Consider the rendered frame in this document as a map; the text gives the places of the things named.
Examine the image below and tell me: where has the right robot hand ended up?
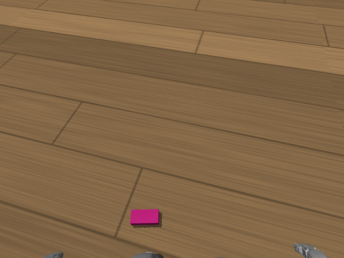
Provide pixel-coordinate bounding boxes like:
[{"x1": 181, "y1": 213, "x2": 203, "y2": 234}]
[{"x1": 293, "y1": 243, "x2": 327, "y2": 258}]

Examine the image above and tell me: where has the small box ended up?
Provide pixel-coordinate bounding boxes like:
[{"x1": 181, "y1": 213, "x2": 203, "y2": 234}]
[{"x1": 130, "y1": 209, "x2": 159, "y2": 225}]

